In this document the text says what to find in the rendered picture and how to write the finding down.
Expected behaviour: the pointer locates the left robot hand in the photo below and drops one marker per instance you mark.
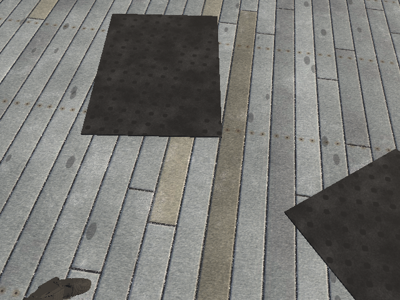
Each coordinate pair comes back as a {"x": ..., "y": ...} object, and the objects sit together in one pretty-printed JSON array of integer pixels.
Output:
[{"x": 56, "y": 289}]

